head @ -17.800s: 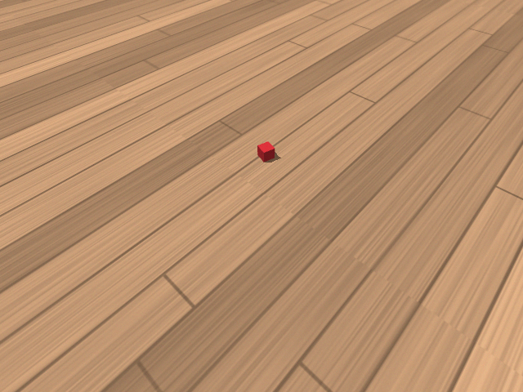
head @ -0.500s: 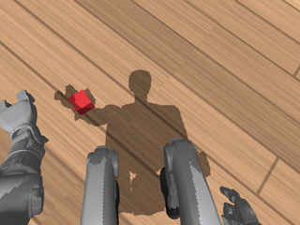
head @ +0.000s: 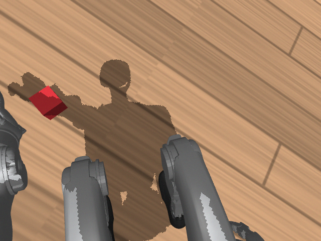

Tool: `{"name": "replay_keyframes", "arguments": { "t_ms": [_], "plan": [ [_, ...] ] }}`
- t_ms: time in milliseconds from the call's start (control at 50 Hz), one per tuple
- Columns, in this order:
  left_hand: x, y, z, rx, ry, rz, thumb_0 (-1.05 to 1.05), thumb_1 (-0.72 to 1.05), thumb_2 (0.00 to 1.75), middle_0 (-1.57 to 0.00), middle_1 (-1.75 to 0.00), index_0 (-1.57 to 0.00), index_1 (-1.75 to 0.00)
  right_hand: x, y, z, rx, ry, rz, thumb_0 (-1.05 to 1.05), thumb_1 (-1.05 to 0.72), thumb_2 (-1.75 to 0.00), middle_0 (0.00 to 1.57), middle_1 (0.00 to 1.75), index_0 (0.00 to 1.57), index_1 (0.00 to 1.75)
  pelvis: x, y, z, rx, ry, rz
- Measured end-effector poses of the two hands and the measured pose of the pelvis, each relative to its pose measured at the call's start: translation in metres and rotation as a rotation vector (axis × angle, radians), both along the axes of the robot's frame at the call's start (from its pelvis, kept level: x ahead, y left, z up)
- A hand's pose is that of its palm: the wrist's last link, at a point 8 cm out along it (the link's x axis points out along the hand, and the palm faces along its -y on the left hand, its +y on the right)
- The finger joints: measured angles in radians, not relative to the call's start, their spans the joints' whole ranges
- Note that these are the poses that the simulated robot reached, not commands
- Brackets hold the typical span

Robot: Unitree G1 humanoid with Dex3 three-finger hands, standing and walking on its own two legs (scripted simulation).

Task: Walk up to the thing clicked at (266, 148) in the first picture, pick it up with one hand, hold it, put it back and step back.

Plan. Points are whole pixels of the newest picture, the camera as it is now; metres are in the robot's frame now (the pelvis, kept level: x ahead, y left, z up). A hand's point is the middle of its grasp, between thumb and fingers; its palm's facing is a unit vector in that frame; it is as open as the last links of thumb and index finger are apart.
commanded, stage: rise first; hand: left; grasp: from above
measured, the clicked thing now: (49, 103) +0.53 +0.25 -0.33
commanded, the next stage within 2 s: none
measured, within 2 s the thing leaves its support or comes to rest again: neither
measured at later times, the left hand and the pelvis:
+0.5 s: hand (13, 105) +0.49 +0.30 -0.20, palm faces -0.30 -0.27 -0.91, open 13.7 cm; pelvis +0.00 +0.00 -0.03, yaw -2 degrees
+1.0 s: hand (16, 103) +0.50 +0.30 -0.21, palm faces -0.32 -0.27 -0.91, open 13.5 cm; pelvis +0.00 +0.00 -0.04, yaw -4 degrees
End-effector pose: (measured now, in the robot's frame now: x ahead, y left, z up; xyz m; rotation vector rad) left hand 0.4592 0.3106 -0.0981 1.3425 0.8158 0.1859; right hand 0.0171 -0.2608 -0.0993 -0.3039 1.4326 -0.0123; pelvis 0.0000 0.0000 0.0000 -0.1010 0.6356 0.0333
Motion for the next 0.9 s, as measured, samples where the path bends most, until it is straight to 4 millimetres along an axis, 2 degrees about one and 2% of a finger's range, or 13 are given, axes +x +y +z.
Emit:
{"name": "replay_keyframes", "arguments": {
  "t_ms": [180,360,620,900],
  "plan": [
    [0.013,-0.004,-0.02,-0.01,-0.012,0.015,0.0,-0.48,0.93,-0.12,-1.11,-0.14,-1.08,-0.001,0.0,-0.016,0.027,0.014,0.037,0.0,-0.92,-0.9,0.2,0.3,0.2,0.3,-0.001,-0.001,-0.018,-0.005,-0.006,-0.005],
    [0.029,-0.009,-0.032,-0.002,-0.019,0.009,0.0,-0.48,0.93,-0.13,-1.09,-0.15,-1.06,-0.007,-0.004,-0.022,0.031,0.037,0.046,0.0,-0.92,-0.9,0.2,0.3,0.2,0.3,0.001,-0.001,-0.029,-0.013,-0.012,-0.014],
    [0.039,-0.008,-0.047,-0.012,-0.015,0.03,0.0,-0.48,0.91,-0.14,-1.08,-0.16,-1.05,-0.019,-0.002,-0.018,0.035,0.082,0.048,0.0,-0.92,-0.9,0.2,0.3,0.2,0.3,0.001,0.0,-0.035,-0.03,-0.022,-0.022],
    [0.044,-0.007,-0.054,-0.012,-0.012,0.0,0.0,-0.47,0.91,-0.16,-1.04,-0.17,-1.02,-0.026,0.0,-0.008,0.019,0.095,0.056,0.0,-0.92,-0.9,0.2,0.3,0.2,0.3,-0.001,0.003,-0.036,-0.046,-0.033,-0.028]
  ]
}}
